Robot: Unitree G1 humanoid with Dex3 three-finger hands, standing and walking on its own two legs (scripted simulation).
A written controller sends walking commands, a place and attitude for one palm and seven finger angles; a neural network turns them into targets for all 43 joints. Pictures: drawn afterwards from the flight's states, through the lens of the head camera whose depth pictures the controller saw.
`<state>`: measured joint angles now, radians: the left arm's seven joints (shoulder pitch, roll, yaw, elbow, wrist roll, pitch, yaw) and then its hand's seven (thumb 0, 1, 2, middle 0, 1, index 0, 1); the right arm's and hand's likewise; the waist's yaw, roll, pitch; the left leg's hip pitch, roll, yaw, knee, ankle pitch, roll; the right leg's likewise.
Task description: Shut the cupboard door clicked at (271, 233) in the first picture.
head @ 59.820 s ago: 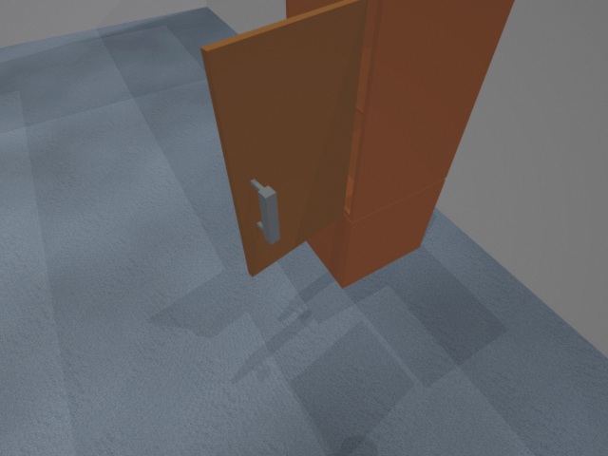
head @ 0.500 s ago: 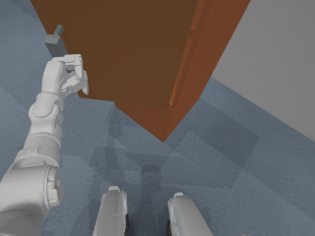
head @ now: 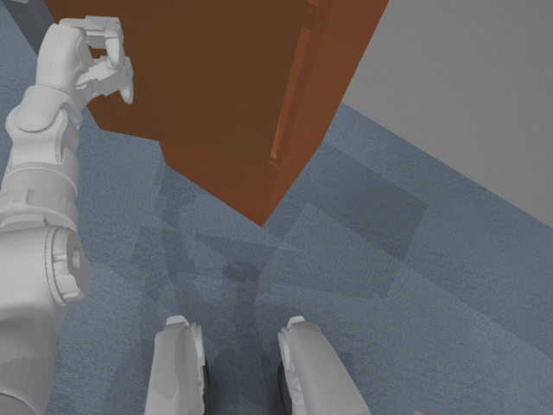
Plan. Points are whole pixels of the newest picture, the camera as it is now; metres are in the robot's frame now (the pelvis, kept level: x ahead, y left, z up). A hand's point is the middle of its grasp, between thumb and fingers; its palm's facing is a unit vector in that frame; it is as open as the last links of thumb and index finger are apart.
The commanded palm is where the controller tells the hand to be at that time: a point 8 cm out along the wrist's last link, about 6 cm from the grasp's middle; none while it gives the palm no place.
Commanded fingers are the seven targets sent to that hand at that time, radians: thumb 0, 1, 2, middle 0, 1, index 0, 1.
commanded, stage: push the door shut along its arc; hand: left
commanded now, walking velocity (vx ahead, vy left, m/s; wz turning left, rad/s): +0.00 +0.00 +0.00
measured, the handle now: (59, 37) +0.61 +0.24 +0.08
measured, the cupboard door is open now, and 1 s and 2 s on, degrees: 24 13 13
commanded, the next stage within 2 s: pull the fist back off the door in 0.44 s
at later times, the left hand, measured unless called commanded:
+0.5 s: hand (143, 43) +0.59 +0.13 +0.09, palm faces -0.30 -0.95 -0.04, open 3.0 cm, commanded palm +0.62 +0.12 +0.08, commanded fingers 0.00 0.90 0.90 -1.30 -1.50 -1.30 -1.50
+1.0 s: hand (163, 44) +0.59 +0.11 +0.09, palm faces +0.16 -0.99 -0.01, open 3.1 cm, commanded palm +0.54 +0.13 +0.08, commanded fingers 0.00 0.90 0.90 -1.30 -1.50 -1.30 -1.50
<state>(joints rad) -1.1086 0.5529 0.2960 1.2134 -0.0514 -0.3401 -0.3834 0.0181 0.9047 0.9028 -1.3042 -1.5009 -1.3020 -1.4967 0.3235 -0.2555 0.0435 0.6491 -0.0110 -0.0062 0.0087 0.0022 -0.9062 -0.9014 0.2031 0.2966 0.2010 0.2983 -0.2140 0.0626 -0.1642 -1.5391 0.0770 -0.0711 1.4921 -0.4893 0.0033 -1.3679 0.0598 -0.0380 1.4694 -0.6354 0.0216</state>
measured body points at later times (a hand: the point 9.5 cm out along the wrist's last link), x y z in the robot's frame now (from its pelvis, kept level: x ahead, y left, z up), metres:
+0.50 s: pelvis +0.00 +0.00 -0.02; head +0.20 +0.04 +0.38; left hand +0.60 +0.18 +0.09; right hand -0.01 -0.27 -0.11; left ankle +0.08 +0.12 -0.56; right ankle +0.03 -0.14 -0.56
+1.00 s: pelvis +0.02 -0.01 +0.02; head +0.19 +0.01 +0.44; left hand +0.58 +0.16 +0.09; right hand +0.00 -0.24 -0.09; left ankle +0.08 +0.12 -0.56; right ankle +0.03 -0.14 -0.56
